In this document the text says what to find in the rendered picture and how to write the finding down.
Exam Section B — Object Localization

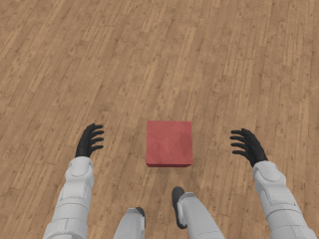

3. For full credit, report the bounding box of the left robot forearm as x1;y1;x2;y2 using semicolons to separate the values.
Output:
43;156;95;239

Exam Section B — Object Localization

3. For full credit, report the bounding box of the robot right thigh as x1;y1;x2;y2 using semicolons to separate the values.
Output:
176;196;225;239

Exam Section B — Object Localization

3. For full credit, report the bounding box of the left robot hand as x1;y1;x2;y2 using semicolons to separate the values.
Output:
75;123;104;158

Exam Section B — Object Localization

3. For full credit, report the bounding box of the right robot hand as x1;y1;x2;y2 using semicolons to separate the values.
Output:
230;128;268;168

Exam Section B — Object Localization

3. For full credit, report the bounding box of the robot right foot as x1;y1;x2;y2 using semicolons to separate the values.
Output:
171;186;187;229

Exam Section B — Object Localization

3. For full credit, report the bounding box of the carton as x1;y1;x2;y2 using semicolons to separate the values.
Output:
146;120;193;167

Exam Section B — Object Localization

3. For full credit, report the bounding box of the right robot forearm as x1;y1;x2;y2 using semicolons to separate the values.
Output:
252;160;318;239

